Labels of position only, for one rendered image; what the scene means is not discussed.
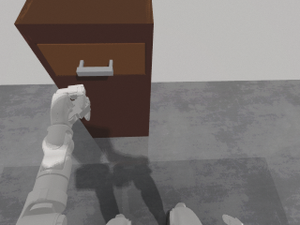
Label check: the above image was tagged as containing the cabinet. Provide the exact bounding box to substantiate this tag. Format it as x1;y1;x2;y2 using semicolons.
14;0;154;138

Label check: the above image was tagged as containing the robot left hand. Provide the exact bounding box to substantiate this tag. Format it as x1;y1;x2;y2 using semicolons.
50;84;91;128

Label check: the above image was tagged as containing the robot left forearm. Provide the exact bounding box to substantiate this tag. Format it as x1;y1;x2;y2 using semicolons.
16;124;74;225

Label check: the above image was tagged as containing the robot left shin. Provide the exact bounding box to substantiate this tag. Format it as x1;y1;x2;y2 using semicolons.
115;214;125;218

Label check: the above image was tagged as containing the robot left upper arm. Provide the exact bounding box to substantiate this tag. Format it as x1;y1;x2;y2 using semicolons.
18;213;68;225

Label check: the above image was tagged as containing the robot right hand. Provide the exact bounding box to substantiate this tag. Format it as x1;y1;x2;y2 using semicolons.
222;214;244;225

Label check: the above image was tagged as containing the handle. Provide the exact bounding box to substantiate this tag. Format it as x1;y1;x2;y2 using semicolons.
76;59;113;77

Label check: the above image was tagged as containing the drawer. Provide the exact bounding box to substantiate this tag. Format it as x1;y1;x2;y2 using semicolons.
37;42;145;76

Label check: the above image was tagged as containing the robot right thigh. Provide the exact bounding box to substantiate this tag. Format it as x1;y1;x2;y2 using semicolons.
170;206;202;225

